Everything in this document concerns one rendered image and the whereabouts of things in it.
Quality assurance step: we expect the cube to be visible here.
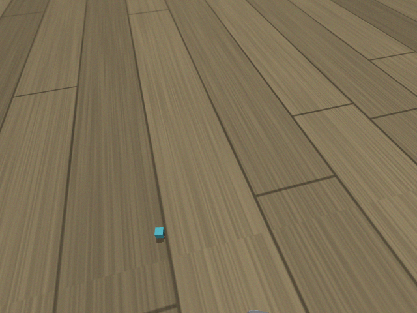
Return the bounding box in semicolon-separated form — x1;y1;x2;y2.
154;227;165;239

